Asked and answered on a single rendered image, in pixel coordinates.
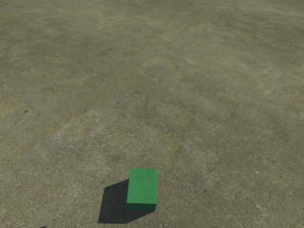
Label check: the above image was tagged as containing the carton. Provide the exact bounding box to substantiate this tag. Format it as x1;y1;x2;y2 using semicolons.
126;168;157;212

